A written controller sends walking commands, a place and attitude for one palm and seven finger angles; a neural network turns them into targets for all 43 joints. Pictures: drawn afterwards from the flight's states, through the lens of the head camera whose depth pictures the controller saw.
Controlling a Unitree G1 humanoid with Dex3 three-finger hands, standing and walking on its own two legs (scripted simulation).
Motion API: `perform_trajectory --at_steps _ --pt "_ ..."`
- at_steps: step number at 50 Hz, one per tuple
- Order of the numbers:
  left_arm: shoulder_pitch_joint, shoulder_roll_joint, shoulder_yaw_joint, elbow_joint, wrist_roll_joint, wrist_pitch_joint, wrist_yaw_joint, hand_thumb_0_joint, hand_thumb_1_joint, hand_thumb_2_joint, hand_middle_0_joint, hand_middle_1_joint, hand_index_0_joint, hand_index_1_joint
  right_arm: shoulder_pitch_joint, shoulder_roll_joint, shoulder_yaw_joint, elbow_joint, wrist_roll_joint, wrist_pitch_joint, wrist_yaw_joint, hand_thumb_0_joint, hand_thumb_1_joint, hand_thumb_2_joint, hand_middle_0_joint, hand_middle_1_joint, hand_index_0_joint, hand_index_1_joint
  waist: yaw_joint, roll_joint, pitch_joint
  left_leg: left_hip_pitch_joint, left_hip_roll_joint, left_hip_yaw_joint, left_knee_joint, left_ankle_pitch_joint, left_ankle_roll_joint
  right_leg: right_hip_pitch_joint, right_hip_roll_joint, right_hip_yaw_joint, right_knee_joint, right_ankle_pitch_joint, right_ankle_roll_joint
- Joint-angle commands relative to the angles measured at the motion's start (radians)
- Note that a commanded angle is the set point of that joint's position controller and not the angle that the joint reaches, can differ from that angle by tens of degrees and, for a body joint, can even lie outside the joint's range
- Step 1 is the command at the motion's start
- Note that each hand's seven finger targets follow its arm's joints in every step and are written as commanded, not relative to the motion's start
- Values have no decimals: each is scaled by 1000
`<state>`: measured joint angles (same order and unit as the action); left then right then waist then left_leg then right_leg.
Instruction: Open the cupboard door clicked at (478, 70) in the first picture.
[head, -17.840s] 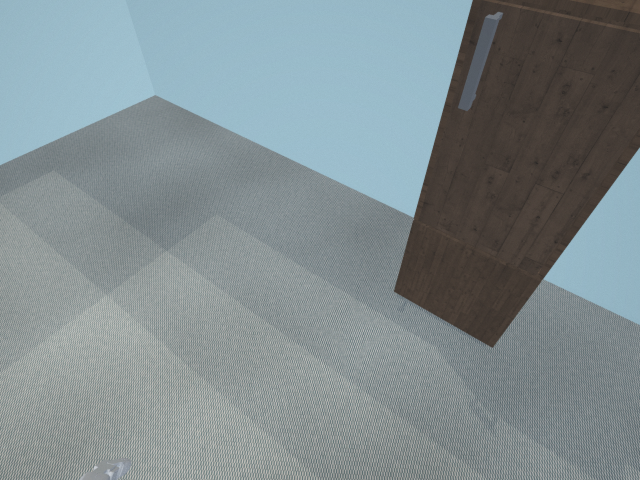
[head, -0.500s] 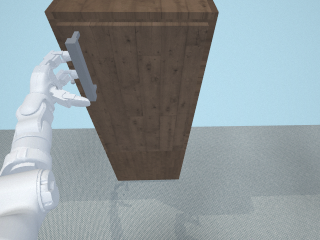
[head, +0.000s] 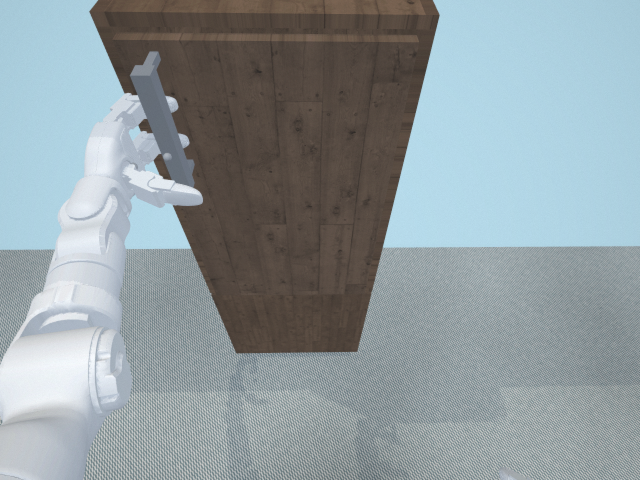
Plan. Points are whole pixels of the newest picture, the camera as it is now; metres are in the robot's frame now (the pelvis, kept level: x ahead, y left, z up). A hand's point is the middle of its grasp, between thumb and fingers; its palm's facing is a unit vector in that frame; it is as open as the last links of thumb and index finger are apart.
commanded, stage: slide the fingers in behind the handle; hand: left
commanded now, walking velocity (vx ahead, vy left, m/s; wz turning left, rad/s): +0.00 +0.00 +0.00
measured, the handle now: (170, 128) +0.52 +0.19 +0.15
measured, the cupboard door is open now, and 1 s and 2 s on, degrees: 0 0 13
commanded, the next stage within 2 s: close the thumb around the handle in 0.68 s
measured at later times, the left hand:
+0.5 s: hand (180, 152) +0.47 +0.17 +0.15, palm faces +0.00 -1.00 +0.01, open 13.8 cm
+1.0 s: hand (182, 154) +0.47 +0.17 +0.15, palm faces +0.01 -1.00 +0.00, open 12.7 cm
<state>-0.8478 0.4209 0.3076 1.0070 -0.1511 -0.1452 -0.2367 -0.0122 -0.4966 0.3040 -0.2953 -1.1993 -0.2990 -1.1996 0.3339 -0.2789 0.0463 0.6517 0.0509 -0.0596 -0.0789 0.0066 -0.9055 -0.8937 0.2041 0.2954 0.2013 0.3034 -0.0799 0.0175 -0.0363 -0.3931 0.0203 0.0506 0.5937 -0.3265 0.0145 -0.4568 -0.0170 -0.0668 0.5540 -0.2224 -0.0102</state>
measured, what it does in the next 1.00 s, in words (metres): stands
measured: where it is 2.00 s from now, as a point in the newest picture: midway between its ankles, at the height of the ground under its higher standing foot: outside the picture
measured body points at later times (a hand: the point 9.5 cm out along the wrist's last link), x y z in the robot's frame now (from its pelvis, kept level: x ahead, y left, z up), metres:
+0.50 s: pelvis +0.01 +0.00 +0.00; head +0.05 +0.00 +0.45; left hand +0.47 +0.22 +0.16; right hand +0.07 -0.26 -0.12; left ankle -0.02 +0.11 -0.73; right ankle +0.03 -0.12 -0.73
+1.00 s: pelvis +0.01 +0.00 +0.00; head +0.04 +0.00 +0.45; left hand +0.46 +0.22 +0.16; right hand +0.08 -0.26 -0.12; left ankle -0.02 +0.11 -0.73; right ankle +0.03 -0.12 -0.73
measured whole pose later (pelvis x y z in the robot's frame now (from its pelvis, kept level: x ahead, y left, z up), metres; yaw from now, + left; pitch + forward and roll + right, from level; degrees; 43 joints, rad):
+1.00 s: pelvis +0.01 +0.00 +0.00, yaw +0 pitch +7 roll +0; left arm -0.82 0.36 0.28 0.95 -0.15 -0.14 -0.18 -0.01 -0.28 0.39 -0.31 -1.22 -0.31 -1.22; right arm 0.34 -0.27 0.04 0.67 0.05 -0.06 -0.06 0.01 -0.91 -0.89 0.20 0.30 0.20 0.30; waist -0.07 0.03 -0.05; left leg -0.37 0.02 0.05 0.59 -0.33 0.02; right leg -0.44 -0.02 -0.06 0.55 -0.23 -0.01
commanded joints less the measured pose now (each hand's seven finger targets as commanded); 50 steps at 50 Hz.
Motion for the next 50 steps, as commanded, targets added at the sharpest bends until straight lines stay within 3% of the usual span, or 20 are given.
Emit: perform_trajectory --at_steps 1,5,10,14,18,20,21,23,25,27,28,30,31,35,37,39,42,48,49,50 --pt "-539 212 14 -241 -11 -96 5 0 -500 300 -300 -1200 -300 -1200 60 -144 -57 -79 -4 -49 -8 0 -900 -900 200 300 200 300 -15 60 -379 112 -17 -58 -66 239 11 193 20 40 -23 230 -20" --pt "-502 220 40 -193 -28 -85 8 0 -500 300 -300 -1200 -300 -1200 70 -149 -60 -75 -5 -47 -3 0 -900 -900 200 300 200 300 -11 -15 -379 68 -16 -48 -65 241 14 231 22 40 -20 260 -14" --pt "-512 179 2 -219 -25 -83 7 0 -500 300 -300 -1200 -300 -1200 70 -146 -63 -71 -2 -47 1 0 -900 -900 200 300 200 300 -22 2 -343 69 -16 -45 -64 235 17 206 23 39 -27 253 -13" --pt "-497 134 -27 -270 -23 -87 18 0 -500 300 -300 -1200 -300 -1200 69 -140 -68 -72 -3 -53 7 0 -900 -900 200 300 200 300 -15 52 -374 122 -12 -52 -54 283 11 187 27 33 -20 265 -20" --pt "-468 175 22 -212 -34 -64 31 0 -500 300 -300 -1200 -300 -1200 75 -147 -66 -67 -4 -44 4 0 -900 -900 200 300 200 300 -12 -38 -327 58 -16 -45 -66 237 18 217 25 32 -30 248 -15" --pt "-475 219 58 -215 -18 -64 43 0 -500 300 -300 -1200 -300 -1200 69 -144 -64 -72 -5 -42 4 0 -900 -900 200 300 200 300 5 -13 -338 44 -18 -43 -71 229 16 231 21 38 -23 245 -15" --pt "-498 196 29 -230 -12 -68 44 0 -500 300 -300 -1200 -300 -1200 66 -141 -62 -74 -5 -42 6 0 -900 -900 200 300 200 300 -10 2 -337 54 -19 -40 -71 223 17 217 20 40 -26 241 -13" --pt "-466 223 47 -230 -1 -79 47 0 -500 300 -300 -1200 -300 -1200 72 -142 -64 -77 -8 -40 7 0 -900 -900 200 300 200 300 4 -11 -349 51 -17 -43 -67 245 18 235 20 38 -19 254 -16" --pt "-457 194 26 -273 0 -86 43 0 -500 300 -300 -1200 -300 -1200 62 -135 -64 -87 -6 -40 11 0 -900 -900 200 300 200 300 8 39 -375 79 -19 -39 -64 280 13 237 22 40 -13 288 -19" --pt "-433 189 33 -277 -8 -85 38 0 -500 300 -300 -1200 -300 -1200 58 -136 -66 -91 -6 -41 12 0 -900 -900 200 300 200 300 15 36 -381 93 -15 -40 -61 302 10 239 24 37 -11 303 -22" --pt "-414 176 21 -266 -15 -81 36 0 -500 300 -300 -1200 -300 -1200 62 -140 -66 -94 -6 -38 11 0 -900 -900 200 300 200 300 6 -18 -377 86 -13 -43 -61 304 15 248 26 32 -12 304 -20" --pt "-453 160 8 -291 -25 -74 30 0 -500 300 -300 -1200 -300 -1200 51 -139 -65 -96 -3 -37 9 0 -900 -900 200 300 200 300 -4 -8 -368 89 -13 -39 -69 275 15 240 26 36 -21 291 -16" --pt "-447 176 22 -294 -22 -72 30 0 -500 300 -300 -1200 -300 -1200 50 -139 -67 -94 -1 -37 8 0 -900 -900 200 300 200 300 6 5 -365 94 -12 -43 -69 280 13 239 25 36 -20 289 -20" --pt "-458 118 -30 -344 -18 -72 40 0 -500 300 -300 -1200 -300 -1200 39 -129 -65 -94 -1 -42 7 0 -900 -900 200 300 200 300 -2 63 -363 142 -9 -51 -66 313 8 203 27 30 -20 282 -22" --pt "-460 124 -18 -292 -23 -59 48 0 -500 300 -300 -1200 -300 -1200 44 -134 -64 -81 -2 -43 7 0 -900 -900 200 300 200 300 -9 7 -315 109 -9 -53 -73 260 10 189 27 28 -33 245 -19" --pt "-453 169 21 -276 -24 -57 57 0 -500 300 -300 -1200 -300 -1200 43 -141 -64 -82 -3 -38 2 0 -900 -900 200 300 200 300 -1 -46 -327 79 -12 -51 -82 236 15 228 24 32 -33 241 -16" --pt "-492 107 -38 -316 -9 -64 56 0 -332 372 -312 -1218 -312 -1218 38 -129 -63 -84 -4 -46 6 0 -900 -900 200 300 200 300 -7 45 -354 127 -14 -51 -74 282 9 203 22 31 -23 266 -21" --pt "-455 165 14 -287 -16 -74 56 0 4 516 -336 -1254 -336 -1254 46 -139 -65 -82 -6 -40 5 0 -900 -900 200 300 200 300 2 -34 -369 99 -14 -46 -73 278 15 251 23 33 -24 282 -19" --pt "-445 154 5 -287 -15 -74 52 0 60 540 -340 -1260 -340 -1260 33 -133 -63 -86 -3 -41 4 0 -900 -900 200 300 200 300 8 14 -358 100 -15 -41 -73 274 13 240 22 37 -24 281 -20" --pt "-473 129 -21 -293 -13 -74 49 0 116 564 -344 -1266 -344 -1266 38 -133 -62 -83 -3 -41 5 0 -900 -900 200 300 200 300 -5 5 -355 107 -16 -44 -73 275 13 229 22 33 -24 281 -19"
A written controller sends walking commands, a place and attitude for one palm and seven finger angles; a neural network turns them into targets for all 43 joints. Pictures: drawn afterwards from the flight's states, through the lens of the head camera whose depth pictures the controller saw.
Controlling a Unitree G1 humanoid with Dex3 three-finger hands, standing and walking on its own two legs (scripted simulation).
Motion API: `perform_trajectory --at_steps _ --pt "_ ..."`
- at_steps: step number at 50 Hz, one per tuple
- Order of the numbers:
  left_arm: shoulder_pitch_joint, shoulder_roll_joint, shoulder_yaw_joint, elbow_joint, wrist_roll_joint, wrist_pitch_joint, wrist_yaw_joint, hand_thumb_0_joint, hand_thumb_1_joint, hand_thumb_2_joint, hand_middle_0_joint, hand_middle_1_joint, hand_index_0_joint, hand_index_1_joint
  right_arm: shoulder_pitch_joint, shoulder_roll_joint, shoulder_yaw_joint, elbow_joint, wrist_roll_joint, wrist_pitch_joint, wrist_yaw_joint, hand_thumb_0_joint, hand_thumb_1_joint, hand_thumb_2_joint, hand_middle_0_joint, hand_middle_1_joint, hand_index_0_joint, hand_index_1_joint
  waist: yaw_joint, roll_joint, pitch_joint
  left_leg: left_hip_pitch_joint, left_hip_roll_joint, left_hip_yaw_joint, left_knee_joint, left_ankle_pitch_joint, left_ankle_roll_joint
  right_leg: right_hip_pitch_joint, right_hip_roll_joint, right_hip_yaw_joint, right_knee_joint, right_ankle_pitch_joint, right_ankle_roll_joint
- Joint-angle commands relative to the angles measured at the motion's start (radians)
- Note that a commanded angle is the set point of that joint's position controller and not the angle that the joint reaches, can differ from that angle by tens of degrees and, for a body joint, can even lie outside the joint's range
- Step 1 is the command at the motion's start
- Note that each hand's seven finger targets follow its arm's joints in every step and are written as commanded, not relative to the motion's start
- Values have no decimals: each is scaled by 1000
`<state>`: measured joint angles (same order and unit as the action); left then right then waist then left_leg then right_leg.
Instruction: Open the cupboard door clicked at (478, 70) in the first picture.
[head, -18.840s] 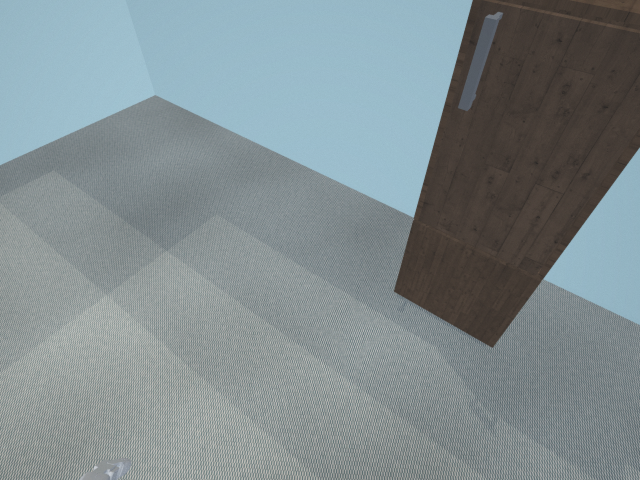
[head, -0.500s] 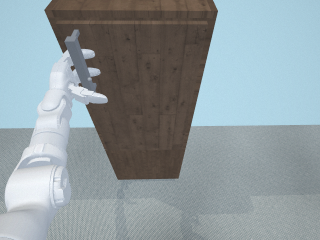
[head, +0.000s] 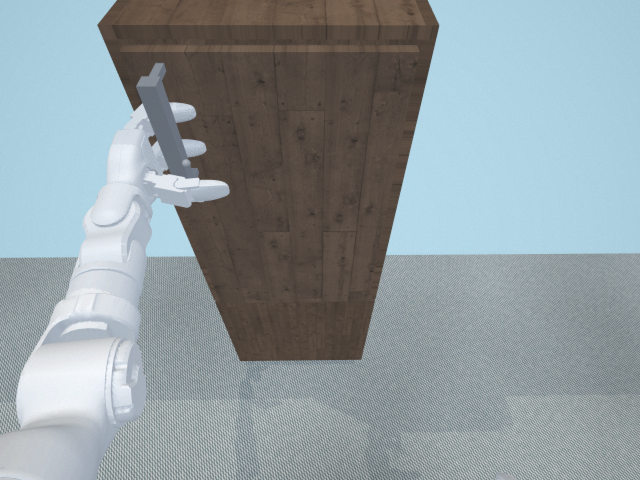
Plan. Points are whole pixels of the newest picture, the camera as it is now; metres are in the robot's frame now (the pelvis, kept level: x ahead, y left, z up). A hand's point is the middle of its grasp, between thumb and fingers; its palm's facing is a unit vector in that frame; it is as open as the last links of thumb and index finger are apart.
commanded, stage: close the thumb around the handle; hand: left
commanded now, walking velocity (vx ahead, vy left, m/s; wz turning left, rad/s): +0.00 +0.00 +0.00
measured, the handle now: (175, 137) +0.51 +0.19 +0.15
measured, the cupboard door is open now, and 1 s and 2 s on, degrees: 0 13 44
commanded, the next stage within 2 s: pull the door open along its arc in 0.48 s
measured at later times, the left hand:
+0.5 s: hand (185, 163) +0.46 +0.17 +0.15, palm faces +0.01 -1.00 +0.00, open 5.6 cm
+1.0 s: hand (186, 204) +0.39 +0.15 +0.15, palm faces -0.04 -1.00 +0.00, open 6.0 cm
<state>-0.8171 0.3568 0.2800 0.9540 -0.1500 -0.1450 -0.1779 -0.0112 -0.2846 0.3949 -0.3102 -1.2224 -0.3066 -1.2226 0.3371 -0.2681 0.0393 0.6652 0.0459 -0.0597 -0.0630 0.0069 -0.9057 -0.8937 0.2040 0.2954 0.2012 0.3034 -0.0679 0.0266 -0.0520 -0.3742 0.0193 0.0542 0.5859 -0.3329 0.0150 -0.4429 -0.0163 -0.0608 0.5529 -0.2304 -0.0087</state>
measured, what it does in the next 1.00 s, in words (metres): stands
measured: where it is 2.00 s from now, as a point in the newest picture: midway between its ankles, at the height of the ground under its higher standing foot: outside the picture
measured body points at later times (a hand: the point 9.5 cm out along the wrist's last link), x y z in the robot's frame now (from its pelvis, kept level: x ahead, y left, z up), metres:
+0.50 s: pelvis +0.00 +0.00 +0.00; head +0.04 -0.01 +0.45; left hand +0.45 +0.22 +0.16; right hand +0.07 -0.26 -0.12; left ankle -0.03 +0.11 -0.73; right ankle +0.03 -0.12 -0.73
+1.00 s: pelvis +0.02 +0.00 +0.01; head +0.01 -0.02 +0.46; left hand +0.39 +0.21 +0.15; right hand +0.13 -0.25 -0.10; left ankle -0.03 +0.11 -0.73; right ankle +0.03 -0.12 -0.73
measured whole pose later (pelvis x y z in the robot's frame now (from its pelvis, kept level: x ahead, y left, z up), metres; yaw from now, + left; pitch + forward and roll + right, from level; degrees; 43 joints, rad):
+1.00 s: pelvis +0.02 +0.00 +0.01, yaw -2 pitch +3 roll +0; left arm -0.37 0.24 0.24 0.41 -0.21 -0.03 -0.19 0.01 0.71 0.74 -0.37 -1.35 -0.34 -1.35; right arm 0.30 -0.26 0.02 0.60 0.06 -0.03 -0.04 0.01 -0.91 -0.89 0.20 0.30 0.20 0.30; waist -0.03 0.05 -0.08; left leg -0.23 0.03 0.09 0.51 -0.33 0.01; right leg -0.33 0.00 -0.03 0.50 -0.23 -0.01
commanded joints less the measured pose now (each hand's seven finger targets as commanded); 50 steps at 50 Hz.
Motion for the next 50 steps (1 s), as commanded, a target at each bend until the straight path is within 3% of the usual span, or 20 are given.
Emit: perform_trajectory --at_steps 1,4,8,10,12,13,14,17,19,21,23,24,26,28,30,33,35,38,40,50 --pt "-517 193 8 -242 -14 -75 -10 0 172 588 -348 -1272 -348 -1272 33 -142 -56 -93 1 -44 -11 0 -900 -900 200 300 200 300 -16 26 -334 95 -15 -48 -63 285 10 202 21 29 -24 288 -22" --pt "-474 250 62 -226 -18 -75 -8 0 340 660 -360 -1290 -360 -1290 43 -149 -57 -94 -2 -38 -12 0 -900 -900 200 300 200 300 -4 -24 -353 74 -14 -47 -63 301 14 242 22 31 -20 313 -20" --pt "-487 220 31 -226 -17 -76 -18 0 564 756 -376 -1314 -376 -1314 41 -147 -58 -98 1 -37 -12 0 -900 -900 200 300 200 300 -13 -22 -334 72 -15 -46 -64 284 16 230 21 29 -25 296 -20" --pt "-493 218 25 -269 -13 -82 -20 0 676 804 -384 -1326 -384 -1326 37 -145 -59 -101 1 -39 -11 0 -900 -900 200 300 200 300 -8 38 -369 104 -16 -48 -61 309 11 227 22 31 -18 308 -24" --pt "-490 204 20 -259 -23 -76 -20 0 788 852 -392 -1338 -392 -1338 37 -143 -59 -96 2 -39 -11 0 -900 -900 200 300 200 300 -14 26 -354 103 -14 -46 -59 304 11 214 24 30 -26 306 -22" --pt "-480 233 44 -235 -25 -76 -16 0 844 876 -396 -1344 -396 -1344 49 -149 -60 -89 -1 -36 -13 0 -900 -900 200 300 200 300 -15 -34 -349 85 -12 -50 -60 299 14 231 24 26 -26 304 -19" --pt "-461 235 49 -226 -27 -70 -18 0 900 900 -400 -1350 -400 -1350 42 -150 -60 -95 2 -34 -13 0 -900 -900 200 300 200 300 -8 -26 -334 73 -12 -47 -66 292 14 232 24 28 -26 303 -20" --pt "-495 212 23 -243 -16 -69 -18 0 900 900 -400 -1350 -400 -1350 38 -146 -59 -95 2 -37 -11 0 -900 -900 200 300 200 300 -13 23 -334 83 -16 -45 -65 277 12 217 21 30 -28 290 -22" --pt "-482 253 55 -254 -13 -77 -10 0 900 900 -400 -1350 -400 -1350 42 -149 -62 -93 -1 -35 -12 0 -900 -900 200 300 200 300 -7 12 -358 88 -15 -48 -62 290 14 228 22 30 -24 295 -21" --pt "-462 223 40 -241 -21 -72 -14 0 900 900 -400 -1350 -400 -1350 38 -147 -60 -99 1 -35 -10 0 -900 -900 200 300 200 300 -11 -14 -350 79 -15 -42 -64 282 14 235 23 30 -28 301 -19" --pt "-444 248 61 -244 -25 -75 -18 0 900 900 -400 -1350 -400 -1350 43 -152 -62 -100 -2 -33 -12 0 -900 -900 200 300 200 300 -4 -39 -360 71 -13 -41 -63 293 17 257 23 32 -25 313 -19" --pt "-437 269 79 -251 -23 -76 -16 0 900 900 -400 -1350 -400 -1350 35 -151 -60 -102 -1 -32 -11 0 -900 -900 200 300 200 300 7 -11 -360 65 -17 -39 -65 293 16 266 21 35 -22 322 -20" --pt "-441 234 50 -288 -21 -76 -21 0 900 900 -400 -1350 -400 -1350 29 -145 -60 -111 1 -32 -10 0 -900 -900 200 300 200 300 7 26 -377 91 -17 -39 -64 324 12 264 22 33 -18 339 -24" --pt "-432 223 38 -261 -23 -69 -20 0 900 900 -400 -1350 -400 -1350 33 -147 -60 -106 1 -29 -11 0 -900 -900 200 300 200 300 -6 -18 -345 89 -11 -41 -60 327 16 247 23 28 -23 335 -21" --pt "-476 224 33 -274 -20 -68 -16 0 900 900 -400 -1350 -400 -1350 30 -147 -58 -104 1 -28 -11 0 -900 -900 200 300 200 300 -12 6 -329 86 -13 -44 -65 309 14 232 24 30 -25 320 -21" --pt "-398 226 47 -306 -23 -71 -16 0 900 900 -400 -1350 -400 -1350 26 -148 -64 -117 0 -28 -10 0 -900 -900 200 300 200 300 9 -9 -368 105 -11 -42 -65 335 14 259 24 26 -22 329 -24" --pt "-351 209 43 -345 -26 -66 -17 0 900 900 -400 -1350 -400 -1350 11 -139 -63 -126 2 -30 -7 0 -900 -900 200 300 200 300 27 34 -398 122 -13 -36 -63 372 11 281 23 30 -16 369 -26" --pt "-238 189 48 -391 -43 -52 -20 0 900 900 -400 -1350 -400 -1350 -5 -139 -65 -143 3 -29 -3 0 -900 -900 200 300 200 300 43 -29 -380 115 -9 -34 -71 391 14 311 24 23 -21 385 -25" --pt "-172 182 57 -479 -52 -37 -22 0 900 900 -400 -1350 -400 -1350 -29 -134 -67 -163 7 -29 1 0 -900 -900 200 300 200 300 64 -12 -397 129 -8 -26 -76 423 13 339 22 27 -18 420 -25" --pt "349 88 42 -982 -79 81 1 0 900 900 -400 -1350 -400 -1350 -176 -95 -58 -252 14 -35 18 0 -900 -900 200 300 200 300 135 -12 -317 181 -1 -13 -131 508 0 426 8 12 -41 476 -24"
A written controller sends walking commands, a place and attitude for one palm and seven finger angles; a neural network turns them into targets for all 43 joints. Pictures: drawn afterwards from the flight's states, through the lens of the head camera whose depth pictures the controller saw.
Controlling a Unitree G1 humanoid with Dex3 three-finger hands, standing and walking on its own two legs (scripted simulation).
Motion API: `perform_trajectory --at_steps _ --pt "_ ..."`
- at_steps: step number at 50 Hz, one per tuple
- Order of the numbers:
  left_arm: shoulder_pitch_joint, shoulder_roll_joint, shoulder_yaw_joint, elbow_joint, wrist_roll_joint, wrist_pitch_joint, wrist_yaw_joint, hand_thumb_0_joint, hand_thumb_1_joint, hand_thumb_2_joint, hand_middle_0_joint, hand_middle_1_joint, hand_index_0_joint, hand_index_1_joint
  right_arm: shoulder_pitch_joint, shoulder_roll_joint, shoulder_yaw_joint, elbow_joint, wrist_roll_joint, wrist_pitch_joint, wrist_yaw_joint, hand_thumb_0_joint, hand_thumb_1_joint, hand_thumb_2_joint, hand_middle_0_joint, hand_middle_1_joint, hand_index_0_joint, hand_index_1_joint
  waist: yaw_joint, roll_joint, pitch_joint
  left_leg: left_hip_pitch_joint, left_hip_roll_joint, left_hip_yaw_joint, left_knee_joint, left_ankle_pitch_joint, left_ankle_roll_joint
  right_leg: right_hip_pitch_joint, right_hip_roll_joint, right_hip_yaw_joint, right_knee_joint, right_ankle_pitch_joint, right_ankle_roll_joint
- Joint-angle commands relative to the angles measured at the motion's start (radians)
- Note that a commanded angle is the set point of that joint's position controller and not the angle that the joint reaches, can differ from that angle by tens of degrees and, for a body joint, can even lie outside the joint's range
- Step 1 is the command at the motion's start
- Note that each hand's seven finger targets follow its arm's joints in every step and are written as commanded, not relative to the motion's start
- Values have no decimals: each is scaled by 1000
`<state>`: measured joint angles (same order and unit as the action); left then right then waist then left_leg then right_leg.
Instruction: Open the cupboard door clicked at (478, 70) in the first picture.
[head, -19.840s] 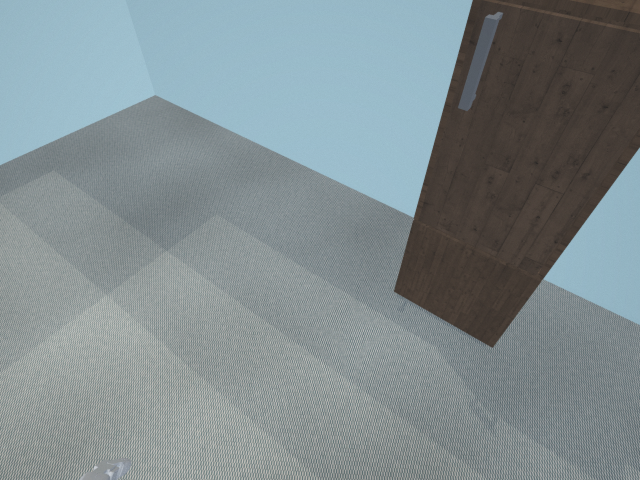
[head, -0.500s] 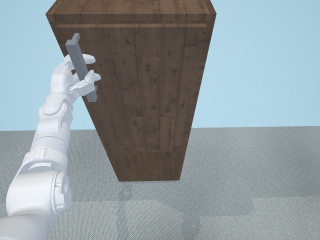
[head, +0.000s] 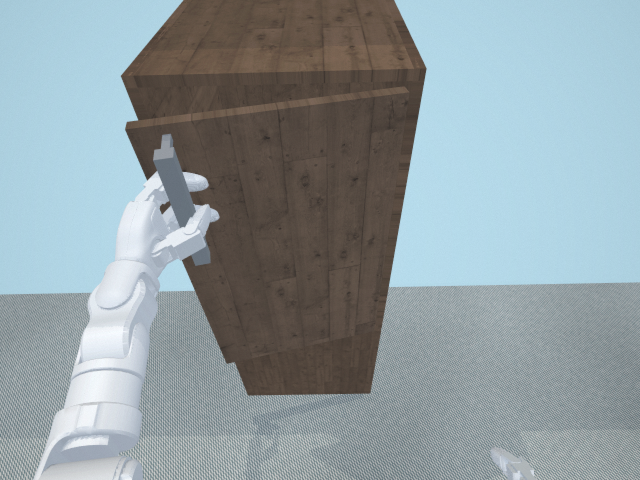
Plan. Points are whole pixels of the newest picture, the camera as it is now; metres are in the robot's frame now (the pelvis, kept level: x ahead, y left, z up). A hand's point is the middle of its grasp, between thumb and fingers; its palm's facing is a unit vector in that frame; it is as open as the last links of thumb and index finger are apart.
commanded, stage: pull the door open along its arc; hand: left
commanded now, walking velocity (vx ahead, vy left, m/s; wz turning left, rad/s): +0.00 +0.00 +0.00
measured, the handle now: (186, 203) +0.42 +0.19 +0.15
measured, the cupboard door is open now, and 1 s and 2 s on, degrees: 13 44 46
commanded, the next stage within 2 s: open thumb and fingers to let go in 0.74 s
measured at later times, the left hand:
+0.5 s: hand (254, 298) +0.27 +0.08 +0.15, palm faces +0.40 -0.92 +0.04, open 6.2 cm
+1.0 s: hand (277, 314) +0.25 +0.05 +0.15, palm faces +0.39 -0.92 +0.02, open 6.4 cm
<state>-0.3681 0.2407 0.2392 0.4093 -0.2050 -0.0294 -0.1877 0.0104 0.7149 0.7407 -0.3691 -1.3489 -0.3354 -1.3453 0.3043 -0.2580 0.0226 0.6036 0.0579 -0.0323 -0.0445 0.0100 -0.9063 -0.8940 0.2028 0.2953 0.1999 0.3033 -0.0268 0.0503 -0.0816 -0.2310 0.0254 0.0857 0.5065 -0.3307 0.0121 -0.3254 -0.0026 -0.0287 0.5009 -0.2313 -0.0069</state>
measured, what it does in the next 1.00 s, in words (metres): stands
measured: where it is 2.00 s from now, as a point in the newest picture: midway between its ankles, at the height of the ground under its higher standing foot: outside the picture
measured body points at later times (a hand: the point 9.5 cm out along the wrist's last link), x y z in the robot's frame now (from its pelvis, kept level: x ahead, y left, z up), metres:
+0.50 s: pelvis -0.01 -0.03 +0.00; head -0.04 -0.06 +0.45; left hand +0.24 +0.13 +0.15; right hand +0.22 -0.21 -0.07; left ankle -0.04 +0.10 -0.74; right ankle +0.01 -0.12 -0.74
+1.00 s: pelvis -0.02 -0.04 +0.00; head -0.05 -0.07 +0.45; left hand +0.23 +0.10 +0.15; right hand +0.21 -0.22 -0.08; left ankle -0.04 +0.10 -0.74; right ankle +0.01 -0.12 -0.74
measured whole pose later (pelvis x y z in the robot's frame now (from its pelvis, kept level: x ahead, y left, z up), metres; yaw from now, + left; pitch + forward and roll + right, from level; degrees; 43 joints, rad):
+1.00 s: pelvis -0.02 -0.04 +0.00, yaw +4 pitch -4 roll +0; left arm 0.06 -0.08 -0.27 -0.32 -0.01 0.32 0.54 0.03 0.62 0.77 -0.37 -1.32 -0.36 -1.32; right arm 0.08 -0.19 0.03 0.63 -0.02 0.07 0.00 0.01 -0.91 -0.89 0.20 0.29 0.20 0.30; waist 0.04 0.08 -0.01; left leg -0.16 0.05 -0.01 0.53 -0.31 -0.02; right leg -0.21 0.01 -0.12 0.50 -0.23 -0.05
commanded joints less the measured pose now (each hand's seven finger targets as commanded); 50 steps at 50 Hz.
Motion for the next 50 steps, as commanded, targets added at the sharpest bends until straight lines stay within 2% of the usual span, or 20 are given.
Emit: perform_trajectory --at_steps 1,2,4,5,7,8,10,12,15,19,27,32,35,37,38,41,42,47,48,50 --pt "-50 194 81 -473 -28 -14 16 0 900 900 -400 -1350 -400 -1350 -158 -102 -40 -194 3 -61 1 0 -900 -900 200 300 200 300 95 -35 -263 33 -9 -39 -57 481 2 307 -6 -20 5 471 -25" --pt "-47 179 178 -532 -64 23 128 0 900 900 -400 -1350 -400 -1350 -204 -69 -34 -199 7 -64 6 0 -900 -900 200 300 200 300 155 -45 -228 -11 -13 -43 -65 433 -9 302 -2 -30 -11 408 -23" --pt "40 74 109 -608 -52 75 240 0 900 900 -400 -1350 -400 -1350 -245 -60 -28 -188 -2 -62 14 0 -900 -900 200 300 200 300 135 -69 -146 -15 -11 -46 -91 352 -13 272 -1 -33 -38 322 -18" --pt "56 61 98 -644 -41 94 277 0 900 900 -400 -1350 -400 -1350 -245 -58 -27 -183 -8 -59 15 0 -900 -900 200 300 200 300 124 -95 -144 -12 -13 -47 -92 338 -14 270 2 -32 -40 306 -16" --pt "101 16 49 -747 -2 131 349 0 900 900 -400 -1350 -400 -1350 -259 -46 -25 -182 -17 -45 19 0 -900 -900 200 300 200 300 122 -85 -161 7 -13 -42 -90 352 -14 286 0 -27 -40 314 -15" --pt "115 19 37 -793 24 146 390 0 900 900 -400 -1350 -400 -1350 -273 -42 -25 -183 -24 -36 16 0 -900 -900 200 300 200 300 120 -77 -162 12 -13 -45 -88 352 -14 295 -4 -23 -43 306 -16" --pt "139 -48 -32 -865 55 187 457 0 900 900 -400 -1350 -400 -1350 -290 -24 -17 -183 -32 -21 20 0 -900 -900 200 300 200 300 113 -50 -160 30 -17 -41 -88 347 -13 295 -7 -15 -53 305 -16" --pt "145 -91 -85 -911 85 228 517 0 900 900 -400 -1350 -400 -1350 -305 -17 -11 -182 -42 0 21 0 -900 -900 200 300 200 300 107 -41 -159 37 -20 -45 -87 341 -14 301 -9 -12 -60 297 -18" --pt "167 -151 -154 -922 126 278 596 0 900 900 -400 -1350 -400 -1350 -338 -8 -5 -181 -55 32 22 0 -900 -900 200 300 200 300 99 -69 -123 39 -21 -53 -85 299 -9 285 -12 -7 -85 238 -17" --pt "222 -237 -261 -940 185 308 671 0 900 900 -400 -1350 -400 -1350 -369 3 -5 -175 -71 53 32 0 -900 -900 200 300 200 300 103 -79 -117 45 -23 -61 -70 283 -8 280 -20 3 -101 205 -22" --pt "335 -339 -430 -1031 241 290 677 0 900 900 -400 -1350 -400 -1350 -381 14 -11 -187 -82 68 41 0 -900 -900 200 300 200 300 91 -134 -115 59 -26 -71 -35 287 6 273 -30 28 -97 233 -16" --pt "463 -402 -523 -1131 238 274 673 0 900 900 -400 -1350 -400 -1350 -382 23 -17 -207 -79 59 58 0 -900 -900 200 300 200 300 93 -135 -126 58 -28 -76 -6 294 6 270 -39 28 -80 274 -10" --pt "534 -437 -568 -1180 224 278 684 0 900 900 -400 -1350 -400 -1350 -386 28 -18 -209 -74 58 77 0 -900 -900 200 300 200 300 94 -103 -112 57 -28 -78 11 279 0 249 -41 24 -84 231 -17" --pt "520 -426 -559 -1177 218 282 697 0 900 900 -400 -1350 -400 -1350 -394 28 -15 -204 -75 54 80 0 -900 -900 200 300 200 300 91 -143 -100 47 -34 -78 23 251 1 233 -48 38 -104 203 -7" --pt "484 -411 -541 -1160 218 282 705 0 900 900 -400 -1350 -400 -1350 -409 26 -14 -198 -74 55 77 0 -900 -900 200 300 200 300 95 -127 -89 44 -37 -80 23 235 2 220 -45 38 -116 146 -12" --pt "358 -386 -498 -1083 220 277 735 0 900 900 -400 -1350 -400 -1350 -427 26 -9 -177 -81 45 66 0 -900 -900 200 300 200 300 90 -157 -62 45 -45 -85 26 191 7 185 -54 62 -154 46 -4" --pt "267 -357 -466 -1039 221 274 744 0 900 900 -400 -1350 -400 -1350 -431 24 -5 -163 -78 45 55 0 -900 -900 200 300 200 300 81 -162 -53 39 -49 -86 25 177 9 177 -55 70 -166 11 -4" --pt "215 -384 -474 -956 227 274 742 0 550 750 -375 -1313 -375 -1313 -435 29 -6 -152 -81 41 42 0 -900 -900 200 300 200 300 87 -167 -50 53 -52 -87 9 154 12 170 -61 75 -193 -67 -3" --pt "203 -393 -483 -964 233 270 738 0 480 720 -370 -1305 -370 -1305 -430 30 -9 -152 -80 43 43 0 -900 -900 200 300 200 300 89 -134 -72 63 -50 -91 -2 165 9 182 -56 60 -180 -56 -10" --pt "218 -422 -514 -967 241 268 731 0 340 660 -360 -1290 -360 -1290 -416 29 -11 -156 -82 41 46 0 -900 -900 200 300 200 300 85 -128 -102 77 -44 -89 -8 203 9 204 -50 40 -145 28 -13"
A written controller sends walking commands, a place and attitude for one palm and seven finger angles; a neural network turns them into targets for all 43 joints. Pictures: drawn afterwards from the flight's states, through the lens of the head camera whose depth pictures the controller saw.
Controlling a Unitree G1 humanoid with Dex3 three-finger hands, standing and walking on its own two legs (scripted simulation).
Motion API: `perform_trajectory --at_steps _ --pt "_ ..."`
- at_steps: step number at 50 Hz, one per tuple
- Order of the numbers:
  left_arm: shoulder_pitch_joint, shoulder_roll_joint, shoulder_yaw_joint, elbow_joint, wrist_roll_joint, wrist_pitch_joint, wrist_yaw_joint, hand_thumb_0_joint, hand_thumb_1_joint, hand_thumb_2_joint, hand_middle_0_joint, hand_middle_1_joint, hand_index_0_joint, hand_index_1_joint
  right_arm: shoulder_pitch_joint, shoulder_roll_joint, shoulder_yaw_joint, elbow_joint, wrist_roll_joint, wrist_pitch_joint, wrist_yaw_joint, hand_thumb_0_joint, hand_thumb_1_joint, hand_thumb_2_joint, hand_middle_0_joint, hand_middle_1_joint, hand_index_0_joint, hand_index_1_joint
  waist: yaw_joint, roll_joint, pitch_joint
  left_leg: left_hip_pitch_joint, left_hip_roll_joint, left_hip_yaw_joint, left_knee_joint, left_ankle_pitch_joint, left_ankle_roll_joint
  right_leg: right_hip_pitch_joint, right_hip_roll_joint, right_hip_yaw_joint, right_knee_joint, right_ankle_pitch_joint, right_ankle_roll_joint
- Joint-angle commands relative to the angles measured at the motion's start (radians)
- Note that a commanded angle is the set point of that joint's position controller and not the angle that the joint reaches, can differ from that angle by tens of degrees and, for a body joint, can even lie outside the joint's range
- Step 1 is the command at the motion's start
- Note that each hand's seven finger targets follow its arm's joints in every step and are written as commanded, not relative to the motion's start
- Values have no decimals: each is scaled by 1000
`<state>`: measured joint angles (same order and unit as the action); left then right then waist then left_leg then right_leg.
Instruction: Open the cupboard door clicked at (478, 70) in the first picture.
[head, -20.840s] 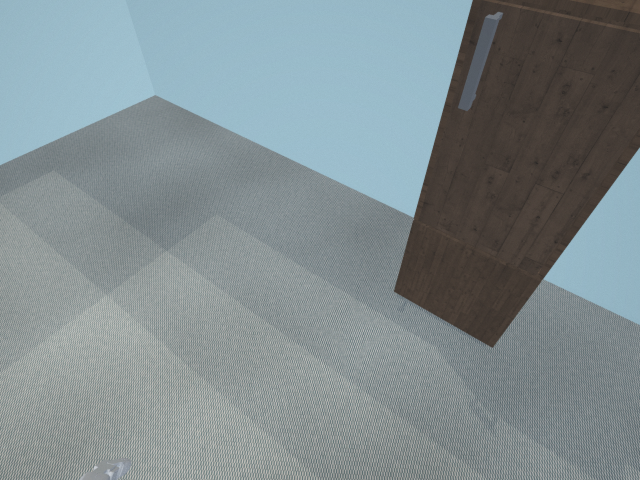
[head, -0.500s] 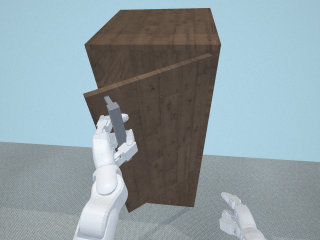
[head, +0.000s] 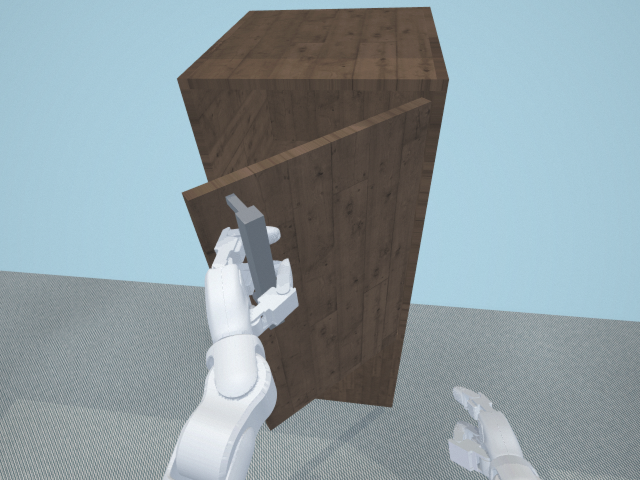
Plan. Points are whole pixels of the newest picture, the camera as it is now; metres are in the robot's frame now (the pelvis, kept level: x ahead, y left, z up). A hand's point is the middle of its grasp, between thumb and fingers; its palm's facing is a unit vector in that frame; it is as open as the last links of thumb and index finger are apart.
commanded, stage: open thumb and fingers to let go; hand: left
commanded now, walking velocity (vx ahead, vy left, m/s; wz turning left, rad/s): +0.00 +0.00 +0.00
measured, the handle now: (255, 265) +0.32 +0.11 +0.15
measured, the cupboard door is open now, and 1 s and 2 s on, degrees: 44 46 46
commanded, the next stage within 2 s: slide the hand sideways off the handle in 0.66 s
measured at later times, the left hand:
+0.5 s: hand (272, 283) +0.28 +0.08 +0.16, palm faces +0.27 -0.96 +0.00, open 14.1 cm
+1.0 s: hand (277, 318) +0.24 +0.07 +0.15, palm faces -0.14 -0.99 -0.07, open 16.2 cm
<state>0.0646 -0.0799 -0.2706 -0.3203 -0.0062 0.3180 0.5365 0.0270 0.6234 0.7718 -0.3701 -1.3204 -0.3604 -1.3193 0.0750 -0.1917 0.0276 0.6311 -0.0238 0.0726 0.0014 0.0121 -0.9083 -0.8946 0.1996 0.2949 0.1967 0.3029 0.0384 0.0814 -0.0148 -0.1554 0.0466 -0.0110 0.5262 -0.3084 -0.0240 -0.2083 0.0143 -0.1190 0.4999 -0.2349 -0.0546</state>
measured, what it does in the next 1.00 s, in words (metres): stands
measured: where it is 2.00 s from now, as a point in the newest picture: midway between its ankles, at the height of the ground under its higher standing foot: outside the picture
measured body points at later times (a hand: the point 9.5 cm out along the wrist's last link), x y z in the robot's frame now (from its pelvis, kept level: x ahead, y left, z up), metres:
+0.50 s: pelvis -0.01 +0.03 +0.00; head -0.03 +0.02 +0.45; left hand +0.26 +0.13 +0.16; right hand +0.20 -0.15 -0.09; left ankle -0.01 +0.14 -0.73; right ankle +0.03 -0.08 -0.73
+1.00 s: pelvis -0.01 +0.03 +0.00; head -0.04 +0.01 +0.44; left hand +0.25 +0.12 +0.16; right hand +0.20 -0.17 -0.08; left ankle -0.01 +0.14 -0.73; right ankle +0.03 -0.08 -0.73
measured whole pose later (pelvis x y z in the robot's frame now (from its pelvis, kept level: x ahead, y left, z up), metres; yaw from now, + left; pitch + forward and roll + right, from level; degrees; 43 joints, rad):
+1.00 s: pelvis -0.01 +0.03 +0.00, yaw +1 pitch -5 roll +0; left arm 0.03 0.05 -0.30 -0.30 -0.04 0.24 0.08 -0.01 -0.50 0.30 -0.23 -0.40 -0.14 -0.41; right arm 0.15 -0.21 0.06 0.55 0.02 0.08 -0.01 0.01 -0.91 -0.89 0.20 0.30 0.20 0.30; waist 0.05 0.06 0.01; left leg -0.18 -0.01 -0.02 0.57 -0.31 0.01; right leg -0.23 -0.04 -0.12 0.56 -0.25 -0.02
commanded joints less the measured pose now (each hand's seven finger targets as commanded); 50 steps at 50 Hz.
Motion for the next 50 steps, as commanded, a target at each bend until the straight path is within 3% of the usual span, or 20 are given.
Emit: perform_trajectory --at_steps 1,6,12,14,18,22,25,32,38,39,40,41,43,44,46,50 --pt "-202 -115 -16 -240 44 -79 4 0 270 630 -355 -1283 -355 -1283 -179 -36 -16 -187 0 -64 4 0 -900 -900 200 300 200 300 20 -148 -173 2 -64 7 -31 196 44 94 -65 124 -133 71 34" --pt "-228 -136 -48 -243 48 -72 -17 0 -80 480 -330 -1245 -330 -1245 -173 -38 -14 -191 3 -57 7 0 -900 -900 200 300 200 300 7 -148 -157 6 -56 2 -41 202 40 83 -52 95 -118 82 26" --pt "-269 -153 -50 -207 40 -50 0 0 -500 300 -300 -1200 -300 -1200 -193 -39 -10 -180 5 -54 14 0 -900 -900 200 300 200 300 11 -140 -130 -8 -52 -11 -52 167 32 53 -46 75 -116 9 17" --pt "-304 -176 -64 -189 43 -41 10 0 -500 300 -300 -1200 -300 -1200 -201 -40 -8 -171 7 -53 20 0 -900 -900 200 300 200 300 11 -121 -112 -16 -47 -22 -66 155 26 37 -42 61 -103 -2 13" --pt "-323 -208 -80 -146 48 -22 29 0 -500 300 -267 -1000 -267 -1000 -204 -40 -10 -158 7 -52 30 0 -900 -900 200 300 200 300 14 -117 -115 -28 -42 -35 -73 156 18 33 -32 41 -71 13 7" --pt "-312 -216 -89 -180 45 -18 37 0 -500 300 -233 -800 -233 -800 -195 -40 -16 -163 4 -51 40 0 -900 -900 200 300 200 300 17 -131 -181 -16 -36 -29 -63 208 16 67 -30 39 -49 70 5" --pt "-345 -240 -114 -161 52 -17 41 0 -500 300 -208 -650 -208 -650 -201 -38 -14 -153 7 -48 47 0 -900 -900 200 300 200 300 10 -92 -151 -28 -32 -35 -68 179 10 40 -27 33 -39 43 2" --pt "-369 -234 -104 -165 48 -11 56 0 -500 300 -150 -300 -150 -300 -206 -38 -16 -152 4 -49 51 0 -900 -900 200 300 200 300 10 -131 -173 -27 -36 -29 -51 176 15 41 -31 42 -54 24 6" --pt "-406 -237 -112 -145 53 -18 55 0 -500 300 -150 -300 -150 -300 -212 -37 -14 -141 8 -55 49 0 -900 -900 200 300 200 300 1 -130 -128 -36 -43 -36 -47 119 17 4 -36 55 -82 -53 7" --pt "-376 -155 -317 -184 140 -67 -164 0 -500 300 -150 -300 -150 -300 -94 -91 -27 -168 5 -28 48 0 -900 -900 200 300 200 300 -111 -178 -86 18 -47 -47 -46 147 54 -40 -26 80 -55 42 14" --pt "-425 -86 -242 -223 100 -111 -276 0 -500 300 -150 -300 -150 -300 -106 -75 -24 -213 21 -20 33 0 -900 -900 200 300 200 300 -80 -137 -166 16 -53 -36 -44 152 59 10 -25 67 -36 88 9" --pt "-435 -42 -226 -229 87 -138 -344 0 -500 300 -150 -300 -150 -300 -105 -74 -19 -225 25 -18 17 0 -900 -900 200 300 200 300 -65 -118 -191 18 -58 -32 -40 165 63 34 -28 68 -22 119 7" --pt "-425 -20 -223 -224 54 -166 -451 0 -500 300 -150 -300 -150 -300 -97 -73 -7 -256 30 -21 -1 0 -900 -900 200 300 200 300 -70 -54 -185 26 -64 -32 -40 137 62 21 -31 59 -16 101 7" --pt "-444 0 -210 -208 28 -170 -500 0 -500 300 -150 -300 -150 -300 -92 -73 2 -260 37 -27 -9 0 -900 -900 200 300 200 300 -73 -71 -177 12 -68 -36 -49 108 64 19 -32 56 -21 73 10" --pt "-419 4 -168 -222 -22 -168 -535 0 -500 300 -150 -300 -150 -300 -103 -69 8 -275 46 -49 -20 0 -900 -900 200 300 200 300 -58 -92 -161 -11 -65 -43 -59 68 61 17 -32 56 -34 9 13" --pt "-301 13 -61 -213 -90 -131 -497 0 -500 300 -150 -300 -150 -300 -127 -67 17 -276 54 -77 -20 0 -900 -900 200 300 200 300 -23 -154 -102 -56 -60 -49 -79 18 49 6 -32 48 -60 -79 24"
